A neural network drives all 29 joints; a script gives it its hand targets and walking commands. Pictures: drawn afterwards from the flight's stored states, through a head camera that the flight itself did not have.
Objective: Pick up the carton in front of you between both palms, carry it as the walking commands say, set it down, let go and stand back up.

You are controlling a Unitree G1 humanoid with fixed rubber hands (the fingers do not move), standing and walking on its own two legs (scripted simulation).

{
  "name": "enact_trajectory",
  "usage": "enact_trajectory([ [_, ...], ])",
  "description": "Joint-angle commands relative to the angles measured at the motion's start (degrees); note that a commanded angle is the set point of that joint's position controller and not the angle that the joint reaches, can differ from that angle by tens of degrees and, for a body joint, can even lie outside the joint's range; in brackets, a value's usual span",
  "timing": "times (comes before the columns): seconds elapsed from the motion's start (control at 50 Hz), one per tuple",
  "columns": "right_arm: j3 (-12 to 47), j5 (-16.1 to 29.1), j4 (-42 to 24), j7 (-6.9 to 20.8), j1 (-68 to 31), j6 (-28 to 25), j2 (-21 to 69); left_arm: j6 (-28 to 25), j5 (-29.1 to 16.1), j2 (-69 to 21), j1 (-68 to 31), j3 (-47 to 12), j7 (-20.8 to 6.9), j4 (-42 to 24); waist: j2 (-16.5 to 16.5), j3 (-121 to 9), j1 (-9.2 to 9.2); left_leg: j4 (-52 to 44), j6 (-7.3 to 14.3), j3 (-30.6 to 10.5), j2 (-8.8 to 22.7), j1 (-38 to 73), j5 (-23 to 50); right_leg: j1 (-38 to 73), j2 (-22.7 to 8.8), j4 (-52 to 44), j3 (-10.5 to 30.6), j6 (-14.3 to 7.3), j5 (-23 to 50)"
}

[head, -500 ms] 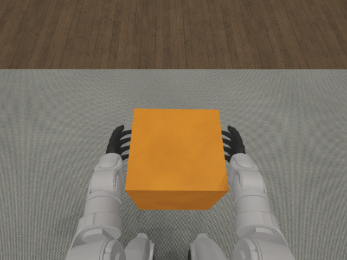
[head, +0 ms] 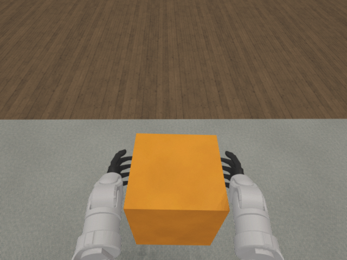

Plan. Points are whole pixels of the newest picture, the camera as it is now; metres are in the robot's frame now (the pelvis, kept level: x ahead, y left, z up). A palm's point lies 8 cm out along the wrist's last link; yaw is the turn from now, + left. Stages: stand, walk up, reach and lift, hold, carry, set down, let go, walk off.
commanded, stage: reach and lift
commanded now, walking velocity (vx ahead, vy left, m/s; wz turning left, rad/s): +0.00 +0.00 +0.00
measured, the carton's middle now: (174, 191) +0.30 +0.00 -0.05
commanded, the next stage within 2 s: hold in 0.84 s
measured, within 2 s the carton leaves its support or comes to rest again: neither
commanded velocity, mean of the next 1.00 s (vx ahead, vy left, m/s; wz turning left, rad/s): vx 0.00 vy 0.00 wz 0.00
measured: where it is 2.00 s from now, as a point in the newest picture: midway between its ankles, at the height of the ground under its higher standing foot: outside the picture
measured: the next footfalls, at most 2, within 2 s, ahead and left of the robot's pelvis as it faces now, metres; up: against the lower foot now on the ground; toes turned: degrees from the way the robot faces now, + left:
none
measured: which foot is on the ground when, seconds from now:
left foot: down 0.00-1.00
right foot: down 0.00-1.00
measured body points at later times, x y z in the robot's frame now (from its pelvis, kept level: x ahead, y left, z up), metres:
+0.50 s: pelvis +0.01 +0.00 +0.01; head -0.01 +0.00 +0.45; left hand +0.32 +0.15 +0.03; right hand +0.32 -0.15 +0.03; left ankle +0.02 +0.12 -0.74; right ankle +0.03 -0.13 -0.74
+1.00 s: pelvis +0.01 +0.00 +0.01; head -0.03 +0.00 +0.46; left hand +0.31 +0.15 +0.05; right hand +0.31 -0.15 +0.05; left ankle +0.03 +0.12 -0.74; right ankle +0.03 -0.13 -0.74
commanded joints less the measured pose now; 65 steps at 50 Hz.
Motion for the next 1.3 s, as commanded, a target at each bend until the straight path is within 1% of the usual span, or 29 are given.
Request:
enact_trajectory([
  [0.0,30.3,12.1,0.5,14.2,-31.9,-1.4,54.7,-1.8,-11.6,-54.8,-31.8,-29.5,-13.2,0.2,0.1,-10.7,0.04,-5.0,1.0,-0.4,-3.5,2.5,0.0,2.1,3.8,-5.1,0.0,-1.2,-0.4],
  [0.06,31.3,12.4,0.0,14.2,-33.1,-1.5,55.1,-1.9,-11.8,-54.9,-33.0,-30.3,-13.4,-0.4,-0.1,-12.5,0.15,-4.7,1.1,-0.2,-3.7,3.5,0.8,3.2,3.8,-4.9,0.0,-1.0,0.5],
  [0.14,31.5,12.3,-0.3,13.9,-32.4,-1.2,54.8,-1.6,-11.6,-54.1,-32.5,-30.5,-13.3,-0.8,-0.2,-13.0,0.24,-5.0,1.0,0.0,-3.8,4.2,1.7,4.3,3.8,-5.3,0.0,-0.8,1.6],
  [0.26,31.9,12.4,-2.0,13.3,-29.6,-0.5,53.8,-0.9,-11.6,-52.8,-29.8,-31.1,-13.0,-2.5,-0.2,-13.3,0.21,-5.9,0.6,0.0,-4.1,5.8,5.5,6.4,4.0,-6.1,0.1,-0.5,5.8],
  [0.42,33.1,13.4,-5.4,12.7,-24.7,0.6,53.0,0.1,-12.8,-52.0,-25.2,-32.6,-12.5,-6.2,0.0,-13.6,0.11,-6.9,0.3,-0.4,-4.4,8.1,11.4,8.9,4.3,-7.0,0.4,-0.2,11.8],
  [0.52,34.0,14.1,-7.6,12.5,-22.6,1.3,52.4,0.8,-13.5,-51.7,-23.1,-33.6,-12.2,-8.3,0.1,-13.4,0.08,-7.3,0.1,-0.6,-4.4,9.3,13.9,9.9,4.4,-7.5,0.6,-0.2,14.2],
  [0.66,35.0,14.8,-10.0,12.3,-21.4,2.2,51.7,1.8,-14.3,-51.4,-21.7,-34.6,-11.8,-10.5,0.2,-12.7,0.1,-7.8,-0.1,-0.8,-4.4,10.1,15.2,10.3,4.6,-7.9,0.7,-0.1,15.0],
  [0.8,35.3,14.9,-10.9,12.3,-21.9,3.0,51.1,2.7,-14.5,-51.2,-22.1,-34.8,-11.6,-11.3,0.2,-11.8,0.07,-8.2,-0.1,-0.8,-4.3,10.1,13.6,10.1,4.6,-8.2,0.6,-0.1,13.1],
  [0.84,36.4,15.6,-12.3,12.2,-22.0,3.3,51.4,3.1,-15.1,-51.5,-22.3,-36.0,-11.6,-12.6,0.2,-12.6,0.02,-8.3,-0.1,-0.8,-4.2,10.7,14.2,10.5,4.6,-8.3,0.6,-0.1,13.6],
  [0.9,39.4,17.4,-16.4,11.9,-20.8,4.7,51.7,4.3,-17.0,-51.6,-20.9,-38.9,-11.3,-16.5,0.2,-14.9,0.03,-8.5,-0.3,-1.1,-4.3,12.5,17.8,12.5,4.6,-8.8,0.8,0.1,17.4],
  [0.92,39.6,17.6,-17.2,11.7,-20.0,5.3,51.1,5.0,-17.1,-51.0,-19.9,-38.9,-11.1,-17.3,0.2,-14.6,0.1,-8.8,-0.3,-1.2,-4.3,12.8,18.3,12.9,4.6,-9.1,0.9,0.2,17.9],
  [0.94,39.1,17.3,-17.3,11.6,-19.1,6.0,50.3,5.6,-16.9,-50.1,-19.1,-38.4,-10.9,-17.5,0.2,-13.5,0.11,-9.2,-0.3,-1.2,-4.3,12.8,17.6,12.8,4.5,-9.4,0.9,0.2,17.3],
  [0.98,37.5,16.4,-16.3,11.3,-18.0,7.2,48.7,6.8,-15.9,-48.3,-17.9,-36.8,-10.7,-16.7,0.2,-9.7,0.11,-10.0,-0.1,-1.1,-4.2,11.7,13.8,11.7,4.4,-10.3,0.8,0.0,13.4],
  [1.02,35.9,15.5,-14.9,11.4,-18.5,7.7,47.6,7.4,-14.9,-47.4,-18.6,-35.2,-10.7,-15.4,0.2,-6.4,0.0,-10.5,0.1,-0.7,-4.0,10.2,9.1,10.1,4.3,-10.7,0.6,-0.3,8.7],
  [1.06,35.7,15.4,-14.7,11.6,-20.4,7.7,47.9,7.4,-14.8,-47.8,-20.6,-35.0,-11.0,-15.1,0.1,-5.7,-0.06,-10.5,0.3,-0.5,-3.9,9.5,6.3,9.3,4.2,-10.6,0.3,-0.4,6.1],
  [1.16,36.8,16.3,-14.7,12.2,-24.8,7.2,49.8,6.8,-15.6,-49.6,-25.1,-36.1,-11.6,-15.0,0.0,-8.3,0.01,-9.5,0.4,-0.3,-3.8,9.4,4.7,9.3,4.0,-9.7,0.2,-0.5,4.7],
  [1.28,36.2,15.9,-12.6,12.3,-26.3,7.0,50.2,6.6,-15.0,-49.9,-26.5,-35.4,-11.7,-12.9,0.1,-8.3,0.1,-9.3,0.4,-0.2,-3.7,8.8,2.8,9.0,3.9,-9.6,0.1,-0.5,2.8],
])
